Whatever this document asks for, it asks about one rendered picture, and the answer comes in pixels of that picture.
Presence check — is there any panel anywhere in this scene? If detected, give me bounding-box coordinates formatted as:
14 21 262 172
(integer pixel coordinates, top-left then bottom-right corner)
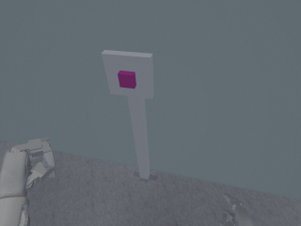
101 50 154 180

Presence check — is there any robot right hand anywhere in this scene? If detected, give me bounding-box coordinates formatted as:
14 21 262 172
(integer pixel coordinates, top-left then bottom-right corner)
219 193 254 226

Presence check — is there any left robot forearm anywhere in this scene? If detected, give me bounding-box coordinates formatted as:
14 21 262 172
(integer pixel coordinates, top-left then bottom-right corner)
0 195 30 226

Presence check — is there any robot left hand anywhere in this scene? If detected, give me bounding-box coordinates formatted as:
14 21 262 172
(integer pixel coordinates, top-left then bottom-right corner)
0 137 55 198

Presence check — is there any button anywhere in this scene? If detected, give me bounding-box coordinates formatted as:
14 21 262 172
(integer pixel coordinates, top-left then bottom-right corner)
118 71 136 89

